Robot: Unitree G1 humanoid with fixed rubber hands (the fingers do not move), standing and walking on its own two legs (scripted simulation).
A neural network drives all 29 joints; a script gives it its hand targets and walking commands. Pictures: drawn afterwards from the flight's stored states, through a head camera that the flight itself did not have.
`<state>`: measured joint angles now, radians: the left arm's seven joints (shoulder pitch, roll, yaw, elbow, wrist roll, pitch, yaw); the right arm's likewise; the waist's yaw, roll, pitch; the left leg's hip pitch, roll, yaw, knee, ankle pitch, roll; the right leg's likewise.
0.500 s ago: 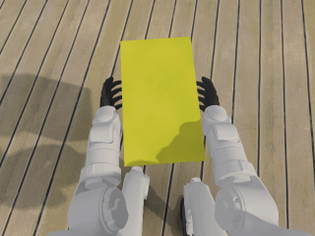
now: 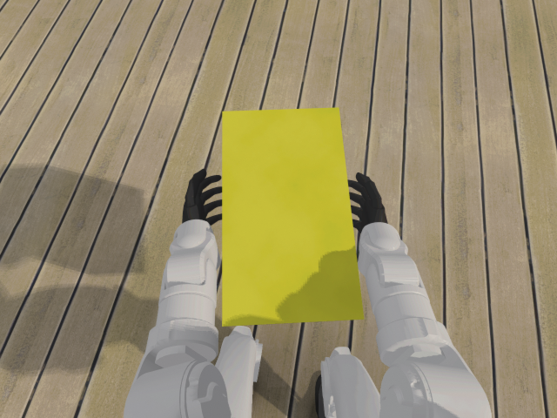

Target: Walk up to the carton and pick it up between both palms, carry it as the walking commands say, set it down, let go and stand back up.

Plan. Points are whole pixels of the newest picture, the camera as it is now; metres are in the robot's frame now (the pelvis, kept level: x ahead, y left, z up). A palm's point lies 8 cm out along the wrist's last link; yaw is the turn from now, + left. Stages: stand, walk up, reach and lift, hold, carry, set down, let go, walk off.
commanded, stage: reach and lift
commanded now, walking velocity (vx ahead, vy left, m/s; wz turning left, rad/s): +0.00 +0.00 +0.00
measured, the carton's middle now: (283, 232) +0.40 +0.05 -0.12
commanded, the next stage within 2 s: none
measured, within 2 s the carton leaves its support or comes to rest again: neither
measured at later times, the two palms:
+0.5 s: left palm (182, 216) +0.36 +0.17 +0.03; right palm (388, 220) +0.38 -0.09 +0.03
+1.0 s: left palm (160, 197) +0.35 +0.17 +0.11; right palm (409, 207) +0.36 -0.08 +0.10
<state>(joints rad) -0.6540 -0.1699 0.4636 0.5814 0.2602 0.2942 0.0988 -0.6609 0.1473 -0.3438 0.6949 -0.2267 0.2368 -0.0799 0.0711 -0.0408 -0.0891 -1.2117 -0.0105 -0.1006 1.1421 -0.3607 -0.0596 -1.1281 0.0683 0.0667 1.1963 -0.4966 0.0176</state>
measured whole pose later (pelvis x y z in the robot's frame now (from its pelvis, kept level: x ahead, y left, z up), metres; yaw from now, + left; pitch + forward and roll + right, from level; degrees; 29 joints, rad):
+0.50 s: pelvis +0.01 +0.01 +0.06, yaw -1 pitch +15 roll +0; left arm -0.55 -0.22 0.46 0.51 0.31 0.34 0.09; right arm -0.57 0.17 -0.34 0.64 -0.28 0.27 -0.03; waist 0.08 -0.04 0.00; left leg -0.83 0.00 -0.07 0.80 -0.24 -0.04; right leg -0.76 0.05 0.10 0.86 -0.36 0.02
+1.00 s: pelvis +0.02 +0.01 +0.10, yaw -1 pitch +4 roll +0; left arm -0.47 -0.22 0.40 0.47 0.31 0.48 0.10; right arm -0.47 0.19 -0.31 0.58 -0.31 0.42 -0.01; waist 0.08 -0.02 0.02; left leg -0.42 0.00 -0.06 0.50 -0.15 -0.03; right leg -0.36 0.02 0.12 0.56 -0.27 0.02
